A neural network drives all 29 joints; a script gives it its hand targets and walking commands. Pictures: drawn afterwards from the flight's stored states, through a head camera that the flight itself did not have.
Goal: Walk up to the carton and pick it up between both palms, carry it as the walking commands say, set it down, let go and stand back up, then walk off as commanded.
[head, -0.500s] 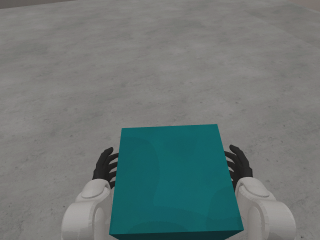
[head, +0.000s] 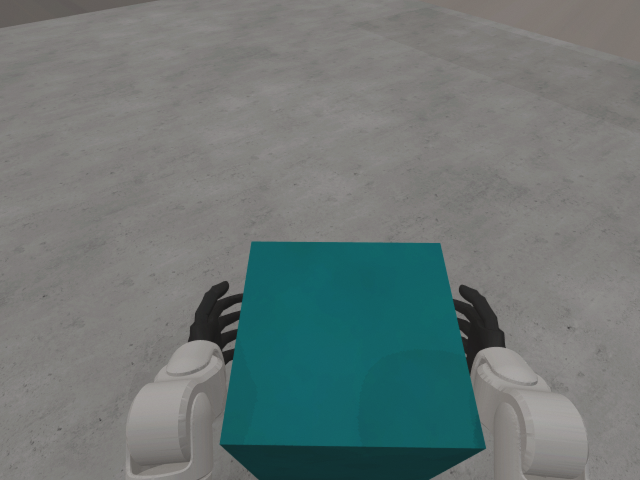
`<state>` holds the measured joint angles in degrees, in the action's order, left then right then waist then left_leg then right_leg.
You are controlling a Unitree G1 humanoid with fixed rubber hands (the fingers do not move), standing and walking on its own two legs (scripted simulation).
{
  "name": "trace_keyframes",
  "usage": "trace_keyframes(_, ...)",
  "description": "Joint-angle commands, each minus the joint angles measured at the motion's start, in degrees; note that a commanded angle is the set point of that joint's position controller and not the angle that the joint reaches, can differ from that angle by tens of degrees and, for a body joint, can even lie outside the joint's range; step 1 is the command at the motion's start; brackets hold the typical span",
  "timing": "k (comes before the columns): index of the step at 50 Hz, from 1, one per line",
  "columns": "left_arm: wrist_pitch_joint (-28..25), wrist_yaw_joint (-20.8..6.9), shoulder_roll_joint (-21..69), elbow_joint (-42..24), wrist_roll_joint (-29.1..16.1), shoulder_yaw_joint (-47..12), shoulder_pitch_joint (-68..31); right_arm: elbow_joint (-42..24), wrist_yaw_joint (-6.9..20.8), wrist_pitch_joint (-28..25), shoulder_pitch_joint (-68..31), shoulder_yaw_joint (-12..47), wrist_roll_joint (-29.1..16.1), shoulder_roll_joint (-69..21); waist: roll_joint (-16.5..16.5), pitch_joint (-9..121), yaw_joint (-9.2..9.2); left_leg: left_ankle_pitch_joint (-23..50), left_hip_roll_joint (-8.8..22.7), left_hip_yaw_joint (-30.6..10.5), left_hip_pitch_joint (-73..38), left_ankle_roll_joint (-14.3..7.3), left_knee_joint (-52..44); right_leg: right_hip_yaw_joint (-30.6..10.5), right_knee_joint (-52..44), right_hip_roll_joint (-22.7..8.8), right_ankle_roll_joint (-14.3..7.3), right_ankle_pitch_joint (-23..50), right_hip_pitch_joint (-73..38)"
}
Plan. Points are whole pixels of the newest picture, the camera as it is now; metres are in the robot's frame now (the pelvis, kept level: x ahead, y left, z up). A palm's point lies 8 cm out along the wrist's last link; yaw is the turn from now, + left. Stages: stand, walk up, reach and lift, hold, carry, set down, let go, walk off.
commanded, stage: carry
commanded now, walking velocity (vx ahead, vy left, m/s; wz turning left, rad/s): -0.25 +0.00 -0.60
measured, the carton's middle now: (342, 375) +0.26 +0.00 +0.03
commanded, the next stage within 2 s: none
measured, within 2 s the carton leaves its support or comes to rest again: neither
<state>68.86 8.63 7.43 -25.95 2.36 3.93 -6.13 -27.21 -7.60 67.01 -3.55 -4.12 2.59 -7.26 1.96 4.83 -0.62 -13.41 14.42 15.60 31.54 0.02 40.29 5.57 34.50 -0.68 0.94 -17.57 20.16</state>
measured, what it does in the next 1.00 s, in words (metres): walks backwards, turning right: left foot, then right foot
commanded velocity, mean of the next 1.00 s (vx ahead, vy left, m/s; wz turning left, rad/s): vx -0.25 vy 0.00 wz -0.60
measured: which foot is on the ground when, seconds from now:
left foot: down 0.00-0.00, up 0.02-0.38, down 0.40-0.82, up 0.84-1.00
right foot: down 0.00-0.40, up 0.42-0.80, down 0.82-1.00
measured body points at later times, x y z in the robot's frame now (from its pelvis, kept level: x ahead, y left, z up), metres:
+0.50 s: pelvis -0.16 +0.01 +0.02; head -0.17 +0.04 +0.47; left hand +0.11 +0.11 +0.09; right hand +0.04 -0.19 +0.11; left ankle -0.17 +0.08 -0.72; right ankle -0.12 -0.12 -0.65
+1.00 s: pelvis -0.34 +0.04 +0.02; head -0.34 +0.02 +0.46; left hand -0.06 +0.00 +0.08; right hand -0.24 -0.23 +0.08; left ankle -0.27 +0.14 -0.63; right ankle -0.36 -0.08 -0.72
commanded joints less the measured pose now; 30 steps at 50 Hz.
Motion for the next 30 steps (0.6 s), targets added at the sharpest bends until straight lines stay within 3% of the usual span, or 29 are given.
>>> trace_keyframes(1, -1.4, -9.0, 48.4, -2.4, -14.6, -33.6, -15.4, -7.5, 7.1, -0.3, -22.5, 37.6, -14.9, -46.6, -26.1, 12.1, 0.03, -27.5, -5.6, -7.5, 14.9, 5.7, 20.3, -34.0, -15.6, -26.7, -11.0, 30.7, -9.6)
trace_keyframes(2, -1.8, -9.3, 49.2, -4.8, -15.9, -34.1, -18.5, -7.8, 7.5, -0.7, -24.6, 39.3, -16.6, -49.7, -17.9, 12.0, 0.46, -24.3, -5.1, -13.5, 13.2, 5.1, 29.0, -26.9, -12.4, -21.2, -10.7, 37.5, -8.5)
trace_keyframes(3, -2.5, -9.5, 49.5, -5.4, -15.6, -33.9, -18.3, -8.3, 7.7, -1.2, -25.2, 41.0, -17.8, -51.1, -13.6, 12.4, 0.50, -18.2, -7.0, -14.3, 12.4, 4.0, 32.9, -20.7, -12.1, -17.1, -8.6, 32.9, -7.7)
trace_keyframes(4, -3.3, -9.4, 49.8, -7.2, -15.4, -33.9, -19.2, -9.5, 8.0, -1.6, -26.4, 42.2, -19.2, -52.2, -10.4, 13.3, 0.70, -12.5, -7.4, -14.5, 11.9, 3.6, 34.8, -16.3, -12.2, -13.7, -6.6, 26.4, -7.7)
trace_keyframes(6, -4.5, -9.1, 50.2, -9.1, -15.1, -33.5, -17.7, -11.7, 7.7, -2.4, -26.8, 43.2, -20.5, -52.5, -9.2, 14.9, 0.86, -7.5, -8.6, -14.1, 9.9, 3.4, 36.3, -14.6, -11.4, -11.3, -6.1, 21.0, -7.8)
trace_keyframes(8, -4.7, -9.0, 48.5, -10.0, -14.6, -33.4, -14.9, -11.4, 7.3, -2.4, -23.9, 43.2, -20.1, -51.3, -9.4, 15.8, 0.75, -8.2, -10.2, -14.2, 8.5, 3.2, 34.9, -17.4, -12.2, -11.4, -6.6, 20.6, -9.3)
trace_keyframes(14, -3.4, -9.5, 43.7, -11.2, -14.4, -34.1, -11.7, -8.5, 6.4, -1.6, -16.6, 41.0, -17.3, -48.4, -12.2, 15.1, 0.12, -16.7, -14.4, -13.1, -0.9, 1.6, 13.7, -26.7, -20.8, -11.8, -6.9, 7.3, -8.9)
trace_keyframes(18, -2.6, -9.9, 42.8, -11.1, -15.6, -35.1, -12.9, -6.9, 6.1, -1.3, -14.7, 38.3, -15.6, -47.1, -16.6, 16.7, -0.22, -17.7, -18.4, -7.9, -18.2, 0.1, -9.8, -24.2, -25.3, -7.2, -0.7, 11.7, -5.1)
trace_keyframes(19, -2.3, -9.9, 42.9, -10.3, -15.8, -35.7, -12.9, -5.8, 6.1, -1.3, -13.5, 37.2, -15.0, -46.6, -16.2, 18.1, -0.07, -13.7, -17.4, -6.8, -25.4, 0.1, -17.4, -22.5, -25.3, -5.7, 1.9, 14.0, -3.2)
trace_keyframes(20, -2.0, -9.9, 43.0, -9.2, -15.8, -36.2, -12.9, -4.5, 6.4, -1.3, -12.6, 36.7, -14.8, -46.3, -12.5, 18.0, 0.30, -8.4, -14.1, -9.1, -33.3, -0.4, -25.4, -19.6, -22.1, -3.3, 4.5, 15.4, 1.8)
trace_keyframes(21, -1.9, -9.9, 43.2, -10.1, -16.0, -36.6, -14.6, -4.4, 6.7, -1.5, -12.3, 36.2, -14.6, -46.5, -1.3, 15.6, 1.17, -10.2, -2.2, -20.1, -38.2, -4.7, -30.1, -12.4, -12.6, 3.0, 7.9, 8.3, 12.6)
trace_keyframes(22, -2.0, -9.9, 44.1, -13.7, -17.3, -38.5, -19.1, -6.5, 7.0, -2.4, -15.1, 35.2, -14.7, -46.3, 20.0, 9.9, 1.02, -1.2, 17.3, -36.5, -23.1, -13.0, -28.6, -4.9, 14.2, 5.9, 4.8, -13.0, 20.5)
trace_keyframes(23, -1.9, -9.6, 45.4, -15.1, -17.8, -39.5, -22.6, -8.7, 7.3, -2.2, -17.7, 34.8, -15.4, -46.1, 13.0, 4.4, 0.15, 16.0, 20.3, -29.5, -16.6, -14.2, -27.4, -6.2, 30.7, 2.9, 3.0, -16.4, 22.9)
trace_keyframes(24, -1.8, -9.5, 46.5, -13.8, -18.0, -40.0, -23.0, -8.4, 7.5, -1.9, -18.9, 34.8, -15.0, -46.2, 5.3, 3.4, 0.22, 19.3, 14.5, -21.8, -13.0, -11.8, -24.2, -8.5, 38.5, 2.1, 2.1, -12.4, 20.4)
trace_keyframes(25, -1.9, -9.3, 47.7, -12.8, -18.2, -40.0, -22.8, -8.6, 7.6, -1.9, -19.4, 34.6, -14.7, -46.2, 3.5, 4.0, 0.12, 19.5, 9.2, -15.3, -12.4, -9.2, -22.3, -8.4, 44.0, 2.7, 1.6, -7.8, 19.7)
trace_keyframes(27, -1.4, -8.4, 47.3, -10.6, -17.8, -40.2, -20.5, -8.4, 7.3, -1.6, -17.2, 33.0, -14.0, -44.3, 6.5, 6.8, 0.32, 28.5, 3.2, -9.8, -16.9, -7.4, -17.4, -7.0, 50.3, 4.5, 1.8, -4.1, 19.0)
trace_keyframes(30, -1.0, -7.1, 46.1, -10.3, -17.3, -40.3, -19.1, -8.9, 7.4, -0.9, -16.2, 32.1, -14.0, -42.3, 9.0, 9.0, 0.24, 35.6, 1.0, -7.7, -23.2, -5.9, -13.0, -3.3, 38.1, 3.5, 3.2, -5.0, 18.1)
